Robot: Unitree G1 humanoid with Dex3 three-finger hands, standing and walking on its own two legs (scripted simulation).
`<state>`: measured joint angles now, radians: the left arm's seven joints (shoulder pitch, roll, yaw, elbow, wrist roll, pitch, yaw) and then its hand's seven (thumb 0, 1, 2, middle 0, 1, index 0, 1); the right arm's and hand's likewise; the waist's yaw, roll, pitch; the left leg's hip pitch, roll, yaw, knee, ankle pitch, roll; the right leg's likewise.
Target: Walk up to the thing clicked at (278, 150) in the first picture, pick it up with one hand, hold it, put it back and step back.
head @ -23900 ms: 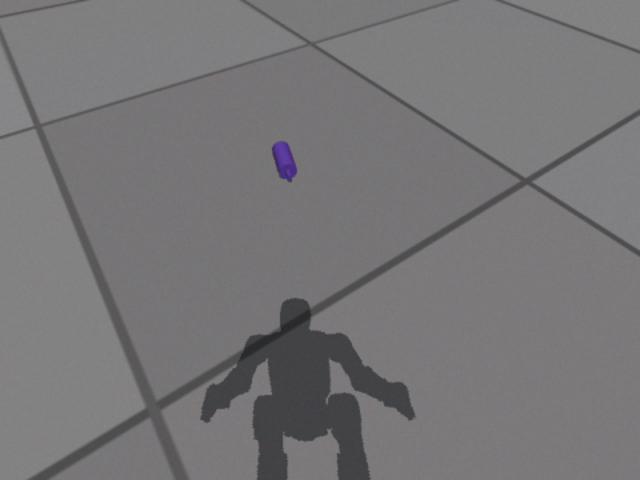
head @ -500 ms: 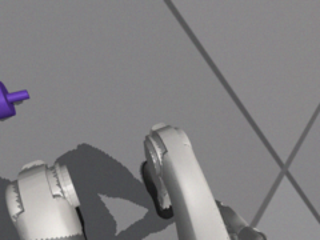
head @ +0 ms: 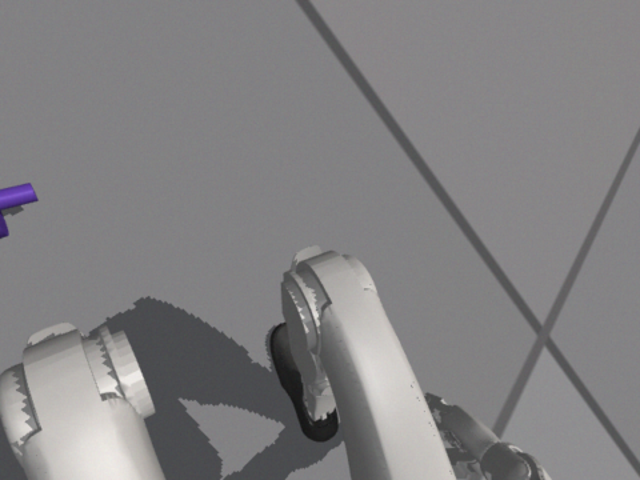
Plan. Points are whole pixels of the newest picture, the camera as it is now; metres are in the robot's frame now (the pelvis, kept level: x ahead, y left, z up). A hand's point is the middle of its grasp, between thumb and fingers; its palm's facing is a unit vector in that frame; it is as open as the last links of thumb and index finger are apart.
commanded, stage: close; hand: left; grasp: from above
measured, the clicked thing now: out of the picture +0.45 +0.32 -0.25
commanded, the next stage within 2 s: settle in 1.32 s
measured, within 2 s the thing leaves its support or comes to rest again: leaves its support in 1.70 s
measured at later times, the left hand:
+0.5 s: hand out of the picture +0.43 +0.33 -0.23, palm faces -0.46 -0.17 -0.87, open 11.8 cm
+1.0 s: hand out of the picture +0.43 +0.33 -0.23, palm faces -0.45 -0.15 -0.88, open 11.6 cm
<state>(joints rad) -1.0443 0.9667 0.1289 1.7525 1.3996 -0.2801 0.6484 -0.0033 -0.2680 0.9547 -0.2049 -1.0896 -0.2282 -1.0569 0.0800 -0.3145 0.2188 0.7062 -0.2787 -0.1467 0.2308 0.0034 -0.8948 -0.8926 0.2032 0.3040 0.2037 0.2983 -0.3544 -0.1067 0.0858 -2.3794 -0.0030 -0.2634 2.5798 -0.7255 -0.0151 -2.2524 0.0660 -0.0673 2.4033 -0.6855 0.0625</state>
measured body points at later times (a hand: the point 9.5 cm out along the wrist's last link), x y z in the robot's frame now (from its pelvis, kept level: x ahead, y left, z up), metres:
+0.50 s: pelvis +0.00 +0.00 +0.00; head +0.26 +0.13 +0.35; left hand +0.45 +0.34 -0.18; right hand +0.07 -0.26 -0.06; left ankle +0.06 +0.13 -0.26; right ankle +0.11 -0.15 -0.26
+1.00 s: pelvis +0.00 +0.00 +0.00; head +0.25 +0.13 +0.34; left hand +0.45 +0.34 -0.18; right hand +0.06 -0.26 -0.06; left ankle +0.06 +0.13 -0.26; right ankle +0.11 -0.15 -0.26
